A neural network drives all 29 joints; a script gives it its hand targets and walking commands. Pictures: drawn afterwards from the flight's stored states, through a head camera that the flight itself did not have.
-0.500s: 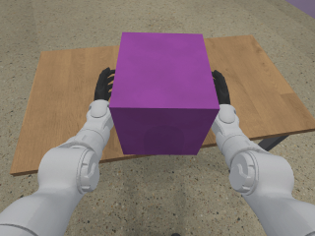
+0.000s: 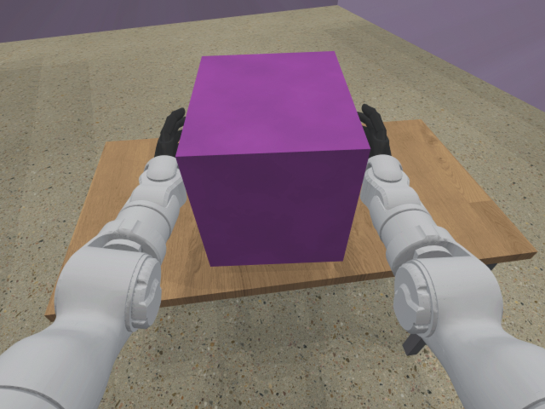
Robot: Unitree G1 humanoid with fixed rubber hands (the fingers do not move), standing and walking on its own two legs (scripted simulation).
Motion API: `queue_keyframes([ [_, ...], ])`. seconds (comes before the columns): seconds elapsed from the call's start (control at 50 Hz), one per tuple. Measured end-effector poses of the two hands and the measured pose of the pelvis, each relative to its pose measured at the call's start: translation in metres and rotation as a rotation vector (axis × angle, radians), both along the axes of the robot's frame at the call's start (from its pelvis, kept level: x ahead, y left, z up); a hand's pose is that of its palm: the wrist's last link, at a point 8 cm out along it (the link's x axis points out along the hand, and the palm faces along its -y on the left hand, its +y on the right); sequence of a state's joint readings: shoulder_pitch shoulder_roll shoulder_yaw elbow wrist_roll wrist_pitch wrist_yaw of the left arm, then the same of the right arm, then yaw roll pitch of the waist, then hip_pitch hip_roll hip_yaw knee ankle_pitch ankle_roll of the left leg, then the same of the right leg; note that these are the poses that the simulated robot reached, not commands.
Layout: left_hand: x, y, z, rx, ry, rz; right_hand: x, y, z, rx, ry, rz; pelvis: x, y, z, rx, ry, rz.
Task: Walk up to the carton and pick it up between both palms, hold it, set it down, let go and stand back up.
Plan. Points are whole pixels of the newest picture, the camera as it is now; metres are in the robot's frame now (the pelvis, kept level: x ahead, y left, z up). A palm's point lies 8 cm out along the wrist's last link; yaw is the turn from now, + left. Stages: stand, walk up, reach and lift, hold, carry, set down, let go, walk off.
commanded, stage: reach and lift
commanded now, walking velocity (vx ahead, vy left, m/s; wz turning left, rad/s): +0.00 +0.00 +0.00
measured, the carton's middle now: (272, 158) +0.47 +0.00 +0.14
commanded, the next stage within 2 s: hold in 1.96 s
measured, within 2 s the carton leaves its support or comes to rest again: neither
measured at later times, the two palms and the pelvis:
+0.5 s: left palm (163, 165) +0.40 +0.16 +0.18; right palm (380, 169) +0.39 -0.16 +0.18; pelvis -0.01 +0.00 +0.01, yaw +0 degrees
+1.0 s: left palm (148, 169) +0.38 +0.17 +0.19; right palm (376, 171) +0.38 -0.15 +0.19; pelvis +0.00 +0.00 +0.01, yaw +2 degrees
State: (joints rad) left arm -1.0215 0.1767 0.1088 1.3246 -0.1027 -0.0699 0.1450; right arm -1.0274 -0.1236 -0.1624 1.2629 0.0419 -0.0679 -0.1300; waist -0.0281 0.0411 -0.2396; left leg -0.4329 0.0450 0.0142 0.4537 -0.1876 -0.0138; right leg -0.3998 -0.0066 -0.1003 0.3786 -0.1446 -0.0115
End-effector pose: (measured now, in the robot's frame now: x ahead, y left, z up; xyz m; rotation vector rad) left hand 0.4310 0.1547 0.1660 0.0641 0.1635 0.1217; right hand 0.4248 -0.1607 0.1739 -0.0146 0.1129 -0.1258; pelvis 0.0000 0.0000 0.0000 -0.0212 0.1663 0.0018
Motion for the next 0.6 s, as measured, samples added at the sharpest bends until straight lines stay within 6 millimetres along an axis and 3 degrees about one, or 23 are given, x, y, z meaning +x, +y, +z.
queue_keyframes([
  [0.08, -0.004, 0.0, 0.019, 0.001, 0.02, -0.008, -0.006, 0.0, 0.023, 0.006, 0.023, -0.01, -0.002, 0.0, 0.003, 0.006, -0.062, -0.002],
  [0.16, -0.009, -0.001, 0.024, -0.016, 0.028, -0.021, -0.014, -0.001, 0.032, 0.004, 0.033, -0.024, -0.002, 0.0, 0.006, 0.01, -0.11, -0.003],
  [0.44, -0.026, 0.0, 0.004, -0.034, 0.053, -0.025, -0.034, 0.0, 0.002, 0.028, 0.06, -0.031, -0.008, 0.003, 0.007, 0.012, -0.176, -0.011],
  [0.6, -0.027, 0.004, 0.024, -0.017, 0.016, -0.007, -0.03, 0.004, 0.016, 0.032, 0.024, -0.013, -0.006, 0.001, 0.008, 0.009, -0.177, -0.002],
])
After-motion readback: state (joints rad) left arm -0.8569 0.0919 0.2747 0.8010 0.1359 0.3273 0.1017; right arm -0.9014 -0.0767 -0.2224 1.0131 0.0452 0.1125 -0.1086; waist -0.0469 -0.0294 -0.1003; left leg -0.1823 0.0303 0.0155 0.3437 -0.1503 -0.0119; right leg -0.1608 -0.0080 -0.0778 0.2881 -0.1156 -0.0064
